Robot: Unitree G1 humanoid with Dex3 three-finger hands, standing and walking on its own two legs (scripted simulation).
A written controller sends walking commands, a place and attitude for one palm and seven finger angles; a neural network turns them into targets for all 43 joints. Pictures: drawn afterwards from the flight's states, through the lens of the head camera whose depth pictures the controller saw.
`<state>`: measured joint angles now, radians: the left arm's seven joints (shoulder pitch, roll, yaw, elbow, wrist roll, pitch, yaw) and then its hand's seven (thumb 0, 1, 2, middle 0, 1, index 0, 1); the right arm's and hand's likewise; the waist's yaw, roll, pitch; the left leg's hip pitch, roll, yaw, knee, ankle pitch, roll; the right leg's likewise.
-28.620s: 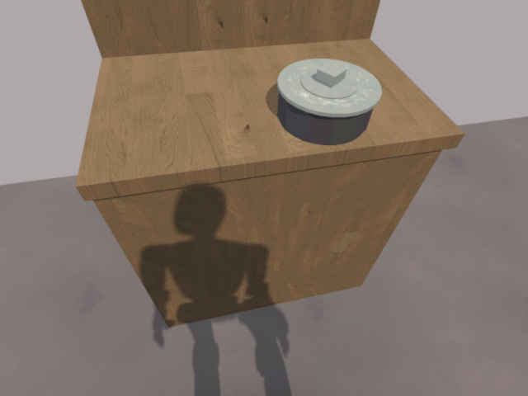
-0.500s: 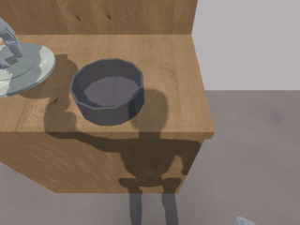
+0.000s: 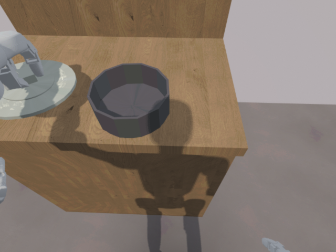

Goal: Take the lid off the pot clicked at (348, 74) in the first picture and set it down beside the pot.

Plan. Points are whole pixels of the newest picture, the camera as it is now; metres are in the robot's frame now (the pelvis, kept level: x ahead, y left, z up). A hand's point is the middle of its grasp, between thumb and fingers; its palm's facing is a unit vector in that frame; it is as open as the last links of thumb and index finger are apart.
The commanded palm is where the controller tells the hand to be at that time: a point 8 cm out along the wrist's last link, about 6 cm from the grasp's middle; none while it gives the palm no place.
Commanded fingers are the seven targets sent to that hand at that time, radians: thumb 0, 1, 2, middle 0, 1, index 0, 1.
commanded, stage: lower the lid onto the table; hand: left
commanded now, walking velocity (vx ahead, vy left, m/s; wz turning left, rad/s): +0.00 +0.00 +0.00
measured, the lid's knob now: (23, 76) +0.46 +0.34 +0.17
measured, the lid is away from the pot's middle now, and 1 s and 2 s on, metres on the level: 0.23 0.23 0.24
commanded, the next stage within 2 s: open the fingers wide in 1.30 s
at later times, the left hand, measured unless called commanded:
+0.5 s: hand (31, 85) +0.44 +0.32 +0.16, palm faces -0.40 -0.12 -0.91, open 6.7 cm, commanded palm +0.44 +0.32 +0.24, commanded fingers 0.00 0.59 1.06 -0.89 -0.94 -0.93 -0.97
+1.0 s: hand (35, 93) +0.44 +0.32 +0.13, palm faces -0.42 -0.15 -0.90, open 6.6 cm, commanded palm +0.45 +0.33 +0.20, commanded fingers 0.00 0.59 1.06 -0.89 -0.94 -0.93 -0.97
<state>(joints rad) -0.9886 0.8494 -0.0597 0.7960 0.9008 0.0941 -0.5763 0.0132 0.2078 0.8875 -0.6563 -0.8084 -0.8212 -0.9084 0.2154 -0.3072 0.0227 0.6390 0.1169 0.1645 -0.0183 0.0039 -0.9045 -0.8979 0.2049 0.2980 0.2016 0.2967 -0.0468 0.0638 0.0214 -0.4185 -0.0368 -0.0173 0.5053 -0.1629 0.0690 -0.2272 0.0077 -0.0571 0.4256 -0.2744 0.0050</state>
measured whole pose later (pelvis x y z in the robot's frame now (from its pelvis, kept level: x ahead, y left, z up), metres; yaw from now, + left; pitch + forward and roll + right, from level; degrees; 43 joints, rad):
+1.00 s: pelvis +0.01 +0.00 +0.00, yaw -1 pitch +7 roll -3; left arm -0.92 0.85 -0.01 0.95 0.90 -0.03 -0.51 0.01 0.22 0.89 -0.64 -0.81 -0.83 -0.92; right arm 0.26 -0.31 0.02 0.65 0.11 0.16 -0.02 0.00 -0.90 -0.90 0.21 0.30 0.20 0.30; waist -0.08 0.05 0.00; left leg -0.49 -0.02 -0.01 0.57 -0.21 0.07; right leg -0.29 0.02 -0.04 0.47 -0.31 0.00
